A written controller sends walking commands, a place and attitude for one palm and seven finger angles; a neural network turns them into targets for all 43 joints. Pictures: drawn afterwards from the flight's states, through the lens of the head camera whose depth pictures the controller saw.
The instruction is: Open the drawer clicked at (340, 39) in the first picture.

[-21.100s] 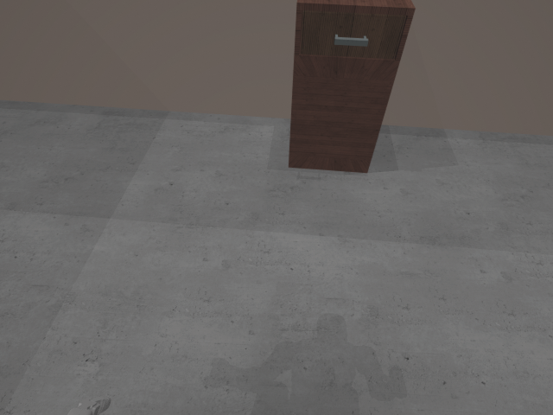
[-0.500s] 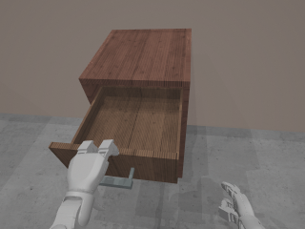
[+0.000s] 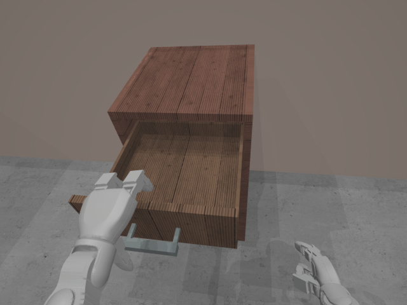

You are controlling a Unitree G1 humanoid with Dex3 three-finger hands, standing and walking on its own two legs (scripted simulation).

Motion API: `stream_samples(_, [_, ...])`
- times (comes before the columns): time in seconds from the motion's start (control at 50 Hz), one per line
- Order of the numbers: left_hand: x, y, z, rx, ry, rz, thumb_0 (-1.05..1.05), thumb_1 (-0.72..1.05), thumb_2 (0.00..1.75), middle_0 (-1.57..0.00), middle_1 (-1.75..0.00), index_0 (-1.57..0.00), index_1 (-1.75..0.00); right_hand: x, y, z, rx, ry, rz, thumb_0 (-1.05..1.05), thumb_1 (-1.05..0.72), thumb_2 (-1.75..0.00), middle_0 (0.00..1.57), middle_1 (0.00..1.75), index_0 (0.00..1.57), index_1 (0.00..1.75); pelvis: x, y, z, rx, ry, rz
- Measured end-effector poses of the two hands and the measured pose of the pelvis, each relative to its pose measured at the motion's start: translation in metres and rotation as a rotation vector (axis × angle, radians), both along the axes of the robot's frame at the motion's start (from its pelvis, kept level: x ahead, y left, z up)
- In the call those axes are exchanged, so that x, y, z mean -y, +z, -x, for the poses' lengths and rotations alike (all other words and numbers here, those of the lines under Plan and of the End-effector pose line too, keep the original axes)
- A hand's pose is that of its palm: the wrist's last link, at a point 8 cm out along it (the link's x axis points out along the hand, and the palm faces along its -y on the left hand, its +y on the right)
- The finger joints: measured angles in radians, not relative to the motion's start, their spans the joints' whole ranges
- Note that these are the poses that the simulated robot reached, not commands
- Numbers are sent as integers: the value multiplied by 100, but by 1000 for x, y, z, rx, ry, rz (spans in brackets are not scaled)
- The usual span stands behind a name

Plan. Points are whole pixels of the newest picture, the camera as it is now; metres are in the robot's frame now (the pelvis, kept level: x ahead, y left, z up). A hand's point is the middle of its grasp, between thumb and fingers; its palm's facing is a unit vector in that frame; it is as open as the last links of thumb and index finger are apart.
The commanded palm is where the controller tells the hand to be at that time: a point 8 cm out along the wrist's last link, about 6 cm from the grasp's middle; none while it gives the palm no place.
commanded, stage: draw the hand back to the body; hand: left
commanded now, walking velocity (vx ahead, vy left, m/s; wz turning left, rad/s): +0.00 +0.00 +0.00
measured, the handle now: (152, 238) +0.26 +0.18 -0.06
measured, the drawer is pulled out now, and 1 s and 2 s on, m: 0.30 0.30 0.30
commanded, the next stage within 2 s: step back with the hand held close in 1.60 s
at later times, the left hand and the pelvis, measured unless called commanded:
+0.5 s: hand (99, 224) +0.21 +0.23 +0.09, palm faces +0.07 -0.13 -0.99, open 13.8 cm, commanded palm +0.18 +0.23 +0.15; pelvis +0.00 +0.01 +0.00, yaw +0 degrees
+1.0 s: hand (82, 210) +0.21 +0.23 +0.15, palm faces +0.35 -0.86 -0.36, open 12.1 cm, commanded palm +0.15 +0.27 +0.17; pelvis +0.02 +0.01 +0.00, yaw +2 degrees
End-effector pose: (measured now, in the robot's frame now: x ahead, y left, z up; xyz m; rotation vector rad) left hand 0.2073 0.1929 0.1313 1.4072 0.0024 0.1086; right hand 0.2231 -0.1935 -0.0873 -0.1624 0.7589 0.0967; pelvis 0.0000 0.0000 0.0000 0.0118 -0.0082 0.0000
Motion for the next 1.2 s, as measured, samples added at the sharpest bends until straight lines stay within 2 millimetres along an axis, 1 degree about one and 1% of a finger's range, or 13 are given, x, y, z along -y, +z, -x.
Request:
stream_samples(0.12, [3, -1, -1, 7, -38, -4, 0, -49, 30, -32, -120, -32, -120, 0, -3, 4, -15, -7, 9, 1, -91, -90, 20, 30, 20, 30, -1, 0, 1, -4, -3, 0])
stream_samples(0.28, [-20, 8, 4, 16, 31, -22, 0, -49, 30, -32, -120, -32, -120, -2, -2, 5, -19, -16, 1, 1, -91, -90, 20, 30, 20, 30, -3, 1, -1, -2, -4, 2])
stream_samples(0.48, [-36, 12, 17, -12, 40, -30, 0, -49, 30, -32, -120, -32, -120, -5, 3, -3, 1, 0, 31, 1, -91, -90, 20, 30, 20, 30, -8, 2, -2, 1, 4, 7])
stream_samples(0.62, [-51, 18, 24, -6, 61, -37, 0, -49, 30, -32, -120, -32, -120, -9, 7, -8, 14, 5, 42, 1, -91, -90, 20, 30, 20, 30, -11, 2, -4, -1, 7, 11])
stream_samples(0.68, [-51, 16, 27, 67, 68, 539, 0, -48, 31, -31, -120, -32, -119, -12, 14, -8, 88, -25, 32, 1, -91, -90, 20, 30, 20, 30, -12, 2, -5, 26, 19, 13])
stream_samples(0.7, [-50, 15, 28, 97, 65, 683, -1, -47, 31, -31, -119, -32, -119, -13, 18, -6, 116, -33, 36, 1, -91, -90, 20, 30, 20, 30, -12, 2, -7, 34, 21, 13])
stream_samples(0.74, [-49, 17, 31, 157, 55, 867, -1, -44, 32, -31, -117, -32, -117, -15, 24, -3, 157, -42, 50, 1, -91, -90, 20, 30, 20, 30, -11, 2, -10, 45, 25, 13])
stream_samples(0.78, [-51, 21, 33, 217, 45, 958, -1, -40, 34, -31, -115, -31, -115, -16, 26, 2, 176, -45, 61, 1, -91, -90, 20, 30, 20, 30, -10, 3, -14, 52, 30, 15])
stream_samples(0.82, [-56, 26, 35, 266, 43, 997, -1, -36, 36, -30, -112, -31, -112, -16, 26, 6, 177, -43, 68, 1, -91, -90, 21, 30, 20, 30, -9, 3, -17, 56, 35, 17])
stream_samples(0.88, [-64, 31, 35, 311, 54, 1007, -1, -28, 40, -30, -107, -30, -106, -13, 22, 12, 158, -41, 74, 1, -91, -90, 21, 30, 20, 30, -9, 4, -20, 57, 39, 19])
stream_samples(0.98, [-73, 35, 37, 322, 76, 988, -1, -12, 46, -28, -96, -28, -96, -6, 15, 17, 126, -54, 81, 1, -91, -90, 21, 30, 20, 30, -10, 4, -22, 47, 41, 20])
stream_samples(1.1, [-78, 39, 44, 314, 92, 948, 0, 8, 55, -26, -83, -27, -83, 3, 12, 16, 122, -83, 85, 2, -91, -90, 21, 30, 20, 30, -10, 4, -23, 35, 42, 19])
stream_samples(1.2, [-88, 40, 50, 332, 130, 923, 0, 25, 63, -25, -72, -26, -72, 5, 15, 10, 134, -98, 85, 2, -91, -90, 21, 30, 20, 30, -8, 4, -22, 33, 43, 20])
